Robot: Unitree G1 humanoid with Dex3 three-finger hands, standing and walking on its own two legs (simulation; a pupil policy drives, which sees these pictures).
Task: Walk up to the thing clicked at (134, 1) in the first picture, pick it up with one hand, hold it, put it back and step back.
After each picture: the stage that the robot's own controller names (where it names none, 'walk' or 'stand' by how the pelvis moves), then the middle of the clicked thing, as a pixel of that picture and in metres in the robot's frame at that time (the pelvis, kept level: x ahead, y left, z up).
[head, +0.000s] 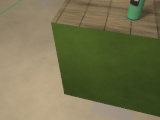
stand; out of the picture +0.78 -0.23 +0.13
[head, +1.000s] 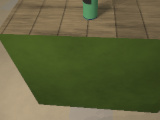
rise first; out of the picture +0.71 +0.01 +0.16
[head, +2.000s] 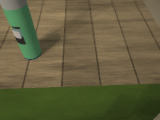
stand; (23, 27) +0.46 +0.24 +0.16
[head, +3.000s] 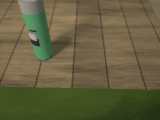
stand; (38, 30) +0.48 +0.20 +0.13
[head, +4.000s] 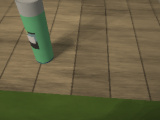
stand; (38, 32) +0.45 +0.19 +0.14
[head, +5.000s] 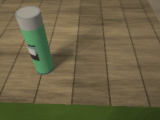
stand; (37, 44) +0.43 +0.19 +0.13
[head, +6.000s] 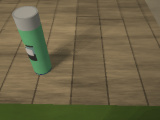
stand; (35, 45) +0.43 +0.20 +0.13
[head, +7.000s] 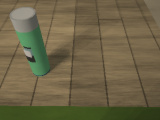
stand; (33, 46) +0.42 +0.20 +0.13
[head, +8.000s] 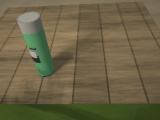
rise first; (38, 48) +0.43 +0.22 +0.13
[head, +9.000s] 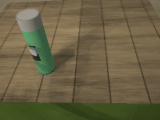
go down; (38, 45) +0.43 +0.22 +0.13
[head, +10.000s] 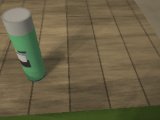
go down; (28, 50) +0.40 +0.20 +0.14
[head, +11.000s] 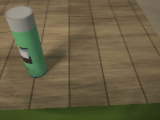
close in; (30, 47) +0.42 +0.20 +0.14
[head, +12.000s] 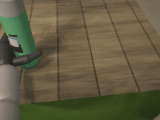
close; (20, 35) +0.44 +0.21 +0.16
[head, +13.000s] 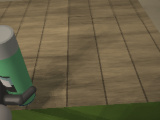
lift; (13, 72) +0.30 +0.22 +0.17
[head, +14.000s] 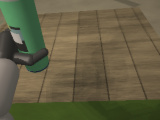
lift; (26, 29) +0.32 +0.17 +0.31
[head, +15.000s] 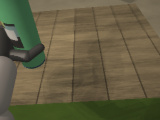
hold; (20, 25) +0.32 +0.18 +0.31
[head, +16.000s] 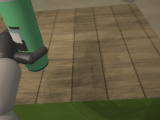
hold; (24, 29) +0.33 +0.17 +0.29
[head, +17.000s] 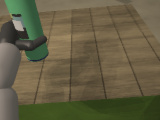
crouch; (26, 19) +0.38 +0.18 +0.30
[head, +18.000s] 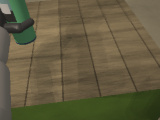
lower; (12, 2) +0.47 +0.20 +0.29
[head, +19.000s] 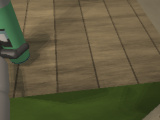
lower; (7, 28) +0.45 +0.23 +0.17
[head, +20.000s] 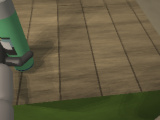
lower; (12, 37) +0.43 +0.23 +0.17
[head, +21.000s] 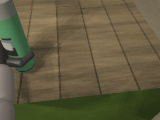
lower; (13, 38) +0.43 +0.22 +0.16
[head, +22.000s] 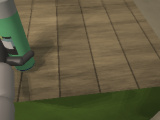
rest; (13, 37) +0.43 +0.22 +0.16
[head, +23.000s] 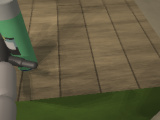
withdraw; (16, 37) +0.43 +0.22 +0.16
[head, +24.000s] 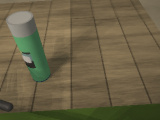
sink last; (32, 51) +0.40 +0.20 +0.14
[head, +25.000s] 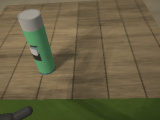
stand; (39, 45) +0.44 +0.21 +0.13
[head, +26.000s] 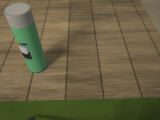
stand; (29, 42) +0.43 +0.22 +0.13
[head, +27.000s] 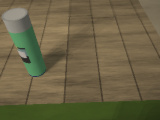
stand; (28, 47) +0.42 +0.22 +0.14
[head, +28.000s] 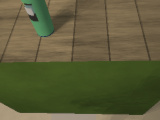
walk; (35, 4) +0.54 +0.19 +0.15
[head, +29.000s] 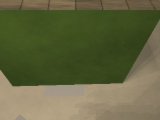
walk; out of the picture +0.84 +0.18 +0.15
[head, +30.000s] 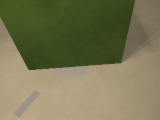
stand; out of the picture +1.16 +0.27 +0.15
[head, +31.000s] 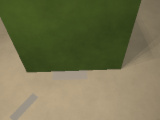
stand; out of the picture +1.13 +0.21 +0.14
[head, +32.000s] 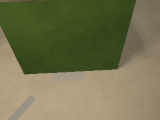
stand; out of the picture +1.14 +0.22 +0.13
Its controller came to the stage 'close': yes
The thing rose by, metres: 0.20
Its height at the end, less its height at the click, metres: +0.00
